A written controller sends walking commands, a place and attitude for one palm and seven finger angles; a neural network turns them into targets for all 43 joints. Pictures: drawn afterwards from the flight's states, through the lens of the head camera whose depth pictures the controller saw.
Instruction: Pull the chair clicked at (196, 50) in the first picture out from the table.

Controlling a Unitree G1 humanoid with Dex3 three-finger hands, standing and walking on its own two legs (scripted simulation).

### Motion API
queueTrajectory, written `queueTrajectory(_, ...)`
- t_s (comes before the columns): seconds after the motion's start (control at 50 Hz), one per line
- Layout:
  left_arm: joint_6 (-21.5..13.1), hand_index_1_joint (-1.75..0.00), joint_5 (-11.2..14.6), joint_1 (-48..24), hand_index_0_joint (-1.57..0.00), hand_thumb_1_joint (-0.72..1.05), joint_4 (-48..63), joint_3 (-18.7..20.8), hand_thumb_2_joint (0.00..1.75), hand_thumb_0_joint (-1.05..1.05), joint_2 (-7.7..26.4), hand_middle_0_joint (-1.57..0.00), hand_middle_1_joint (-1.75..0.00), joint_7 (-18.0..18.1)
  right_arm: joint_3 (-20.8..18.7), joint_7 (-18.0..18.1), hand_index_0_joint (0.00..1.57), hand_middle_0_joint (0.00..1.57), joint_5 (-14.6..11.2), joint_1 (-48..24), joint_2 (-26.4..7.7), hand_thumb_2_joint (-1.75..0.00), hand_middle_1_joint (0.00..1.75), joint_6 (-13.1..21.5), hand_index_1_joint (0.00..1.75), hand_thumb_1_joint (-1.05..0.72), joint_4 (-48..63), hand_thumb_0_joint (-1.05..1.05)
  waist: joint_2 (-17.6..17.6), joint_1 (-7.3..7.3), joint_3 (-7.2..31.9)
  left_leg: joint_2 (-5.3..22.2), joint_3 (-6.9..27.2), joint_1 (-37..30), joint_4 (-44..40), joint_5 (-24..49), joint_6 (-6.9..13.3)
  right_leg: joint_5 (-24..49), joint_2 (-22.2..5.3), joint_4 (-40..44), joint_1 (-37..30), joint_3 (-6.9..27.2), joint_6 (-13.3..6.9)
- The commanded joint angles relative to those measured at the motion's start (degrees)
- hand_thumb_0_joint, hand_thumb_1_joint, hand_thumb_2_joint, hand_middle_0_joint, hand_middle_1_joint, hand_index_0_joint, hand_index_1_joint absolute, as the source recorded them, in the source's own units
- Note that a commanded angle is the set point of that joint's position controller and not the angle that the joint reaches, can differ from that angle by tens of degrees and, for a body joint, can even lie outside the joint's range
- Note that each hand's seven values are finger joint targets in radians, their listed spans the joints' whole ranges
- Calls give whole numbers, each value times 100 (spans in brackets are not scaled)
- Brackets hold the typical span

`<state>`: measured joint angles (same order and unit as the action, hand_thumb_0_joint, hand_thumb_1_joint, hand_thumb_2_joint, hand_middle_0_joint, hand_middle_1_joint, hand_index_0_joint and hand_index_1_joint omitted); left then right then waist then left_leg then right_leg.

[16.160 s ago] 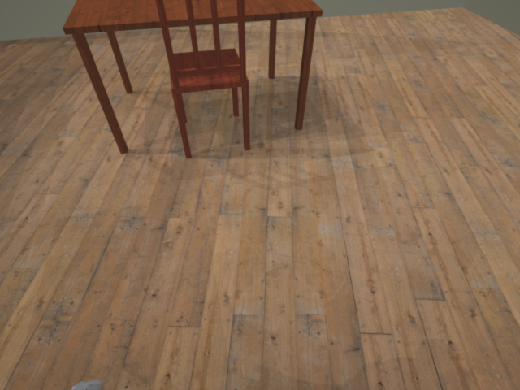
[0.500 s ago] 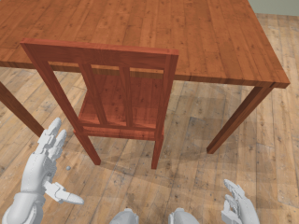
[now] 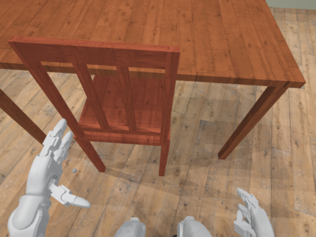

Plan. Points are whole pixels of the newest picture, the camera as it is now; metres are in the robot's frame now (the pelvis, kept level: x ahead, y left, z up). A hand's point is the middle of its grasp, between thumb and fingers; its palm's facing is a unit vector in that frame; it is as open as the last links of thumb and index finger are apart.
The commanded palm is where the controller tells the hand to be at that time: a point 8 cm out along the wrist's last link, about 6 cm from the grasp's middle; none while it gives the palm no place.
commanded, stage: aim the fingers beside a spindle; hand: left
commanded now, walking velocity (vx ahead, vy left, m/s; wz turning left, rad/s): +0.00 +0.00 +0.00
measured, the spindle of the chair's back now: (94, 101) +0.48 +0.22 +0.00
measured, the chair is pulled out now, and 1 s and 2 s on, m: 0.00 0.00 0.00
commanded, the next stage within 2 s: push the fingers through the gap in 1.66 s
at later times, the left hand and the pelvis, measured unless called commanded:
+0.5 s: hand (84, 157) +0.30 +0.20 +0.01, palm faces -0.02 -1.00 -0.06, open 16.9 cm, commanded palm +0.28 +0.26 +0.02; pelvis +0.00 +0.00 -0.01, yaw -1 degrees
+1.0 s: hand (92, 145) +0.34 +0.20 -0.01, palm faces -0.02 -1.00 -0.05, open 16.9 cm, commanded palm +0.32 +0.24 -0.01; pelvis -0.01 +0.01 -0.02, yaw -1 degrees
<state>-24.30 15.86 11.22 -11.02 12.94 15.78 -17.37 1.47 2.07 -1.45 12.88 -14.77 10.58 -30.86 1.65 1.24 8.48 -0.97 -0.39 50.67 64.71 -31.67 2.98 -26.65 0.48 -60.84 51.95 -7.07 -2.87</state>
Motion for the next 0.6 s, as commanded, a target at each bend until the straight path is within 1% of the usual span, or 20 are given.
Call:
queueTrajectory(0.0,-433,-8,143,-903,-6,-50,872,572,30,0,1011,-6,-8,27,-351,49,20,20,-33,-22,-806,-90,30,273,30,-90,725,0,98,59,1472,39,306,-357,-888,1721,-172,1085,-28,750,-1410,592,145)
queueTrajectory(0.02,-424,-8,130,-976,-6,-50,743,538,30,0,1010,-6,-8,15,-339,58,20,20,-31,-26,-816,-90,30,264,30,-90,712,0,27,86,1412,42,302,-300,-868,1705,-152,1082,-22,751,-1401,613,143)
queueTrajectory(0.04,-451,-8,130,-1133,-6,-50,809,492,30,0,969,-6,-8,-3,-343,56,20,20,-35,-31,-808,-90,30,277,30,-90,698,0,180,76,1566,33,292,-346,-842,1777,-150,1185,-42,709,-1445,635,145)
queueTrajectory(0.06,-451,-8,131,-1163,-6,-50,802,462,30,0,954,-6,-8,-15,-340,51,20,20,-22,-17,-805,-90,30,281,30,-90,709,0,202,58,1654,31,297,-371,-849,1821,-151,1230,-51,703,-1489,632,142)
queueTrajectory(0.08,-433,-8,154,-1156,-6,-50,667,573,30,0,1037,-6,-8,-15,-352,55,20,20,-27,8,-820,-90,30,279,30,-90,673,0,105,64,1678,37,277,-340,-813,1820,-144,1262,-49,709,-1506,652,155)
queueTrajectory(0.12,-444,-8,158,-1159,-6,-50,555,622,30,0,1101,-6,-8,-33,-348,49,20,20,-29,12,-831,-90,30,262,30,-90,664,0,108,42,1703,41,272,-291,-801,1866,-136,1319,-48,689,-1549,676,148)
queueTrajectory(0.18,-435,-8,148,-1204,-6,-50,459,519,30,0,968,-6,-8,-42,-354,23,20,20,-31,16,-831,-90,30,249,30,-90,663,0,168,50,1682,42,265,-339,-808,1959,-150,1436,-55,635,-1463,624,152)
queueTrajectory(0.2,-438,-8,157,-1247,-6,-50,453,566,30,0,1007,-6,-8,-24,-355,15,20,20,-25,33,-836,-90,30,241,30,-90,671,0,128,31,1701,45,283,-312,-819,1954,-154,1417,-55,617,-1465,610,150)
queueTrajectory(0.22,-441,-8,148,-1256,-6,-50,386,577,30,0,1026,-6,-8,-1,-355,11,20,20,-14,28,-849,-90,30,229,30,-90,657,0,5,64,1708,54,285,-251,-775,1956,-135,1440,-41,603,-1464,631,156)
queueTrajectory(0.32,-533,-8,80,-1454,-6,-50,357,571,30,0,1027,-6,-8,78,-374,-17,20,20,1,62,-851,-90,30,187,30,-90,642,0,100,55,1852,62,276,-238,-713,2004,-139,1489,-49,491,-1382,634,150)
queueTrajectory(0.34,-549,-8,77,-1598,-6,-50,399,429,30,0,887,-6,-8,75,-372,-27,20,20,6,54,-831,-90,30,191,30,-90,634,0,147,108,1865,56,275,-277,-694,2018,-144,1525,-58,481,-1331,629,158)
queueTrajectory(0.36,-578,-8,62,-1608,-6,-50,382,518,30,0,996,-6,-8,97,-388,-32,20,20,1,84,-849,-90,30,181,30,-90,606,0,112,84,1868,71,302,-304,-709,1992,-165,1451,-50,468,-1282,606,151)
queueTrajectory(0.38,-583,-8,59,-1612,-6,-50,361,419,30,0,887,-6,-8,94,-385,-34,20,20,10,66,-840,-90,30,173,30,-90,623,0,155,98,1889,57,272,-300,-680,1983,-147,1464,-54,465,-1258,620,157)
queueTrajectory(0.4,-575,-8,45,-1649,-6,-50,249,550,30,0,1030,-6,-8,121,-383,-29,20,20,6,92,-864,-90,30,149,30,-90,603,0,41,89,1818,65,302,-199,-693,1919,-162,1383,-52,444,-1242,600,151)
queueTrajectory(0.44,-577,-8,16,-1845,-6,-50,112,559,30,0,1034,-6,-8,129,-382,-28,20,20,15,92,-865,-90,30,113,30,-90,580,0,-20,119,1809,63,287,-98,-633,1874,-138,1387,-46,418,-1228,641,156)
queueTrajectory(0.46,-586,-8,15,-1828,-6,-50,101,597,30,0,1072,-6,-8,124,-382,-29,20,20,14,83,-863,-90,30,101,30,-90,581,0,49,77,1879,57,284,-95,-634,1856,-144,1366,-53,412,-1258,657,150)
queueTrajectory(0.52,-587,-8,3,-2046,-6,-50,55,482,30,0,995,-6,-8,107,-374,-27,20,20,20,76,-865,-90,30,73,30,-90,595,0,168,121,1906,64,301,-147,-597,1908,-145,1369,-40,352,-1107,634,141)
queueTrajectory(0.54,-608,-8,-17,-2172,-6,-50,68,560,30,0,1095,-6,-8,119,-379,-22,20,20,17,100,-872,-90,30,59,30,-90,559,0,187,114,1965,78,318,-196,-592,1934,-160,1376,-45,326,-1091,620,138)
queueTrajectory(0.56,-598,-8,-27,-2248,-6,-50,45,403,30,0,953,-6,-8,104,-368,-30,20,20,21,88,-862,-90,30,52,30,-90,580,0,253,136,1978,72,334,-227,-601,1901,-167,1312,-41,308,-1010,600,136)
queueTrajectory(0.58,-611,-8,-53,-2396,-6,-50,46,427,30,0,1007,-6,-8,125,-377,-24,20,20,19,93,-881,-90,30,45,30,-90,553,0,278,157,1965,96,367,-283,-599,1911,-186,1259,-40,286,-891,565,129)
